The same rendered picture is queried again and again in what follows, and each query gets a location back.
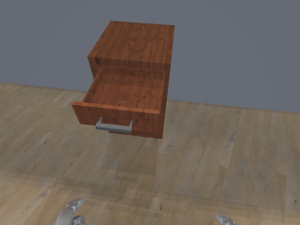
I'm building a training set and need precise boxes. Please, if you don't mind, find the cabinet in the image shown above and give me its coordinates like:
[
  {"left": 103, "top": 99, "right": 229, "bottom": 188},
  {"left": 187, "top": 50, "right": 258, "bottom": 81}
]
[{"left": 87, "top": 21, "right": 175, "bottom": 139}]

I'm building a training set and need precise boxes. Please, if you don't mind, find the drawer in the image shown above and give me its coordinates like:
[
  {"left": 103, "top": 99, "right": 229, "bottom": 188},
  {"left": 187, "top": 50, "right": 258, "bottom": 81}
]
[{"left": 71, "top": 65, "right": 166, "bottom": 133}]

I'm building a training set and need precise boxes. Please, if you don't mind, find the robot left hand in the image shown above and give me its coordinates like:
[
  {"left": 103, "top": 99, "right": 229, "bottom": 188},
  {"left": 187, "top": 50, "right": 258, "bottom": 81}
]
[{"left": 54, "top": 198, "right": 88, "bottom": 225}]

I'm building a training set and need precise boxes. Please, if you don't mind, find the robot right hand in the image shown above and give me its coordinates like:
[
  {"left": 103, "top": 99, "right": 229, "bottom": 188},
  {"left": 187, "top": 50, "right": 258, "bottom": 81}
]
[{"left": 216, "top": 214, "right": 235, "bottom": 225}]

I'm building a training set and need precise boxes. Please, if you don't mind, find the handle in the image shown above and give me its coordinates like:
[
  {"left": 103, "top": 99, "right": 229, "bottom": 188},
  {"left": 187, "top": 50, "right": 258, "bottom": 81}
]
[{"left": 95, "top": 117, "right": 133, "bottom": 134}]

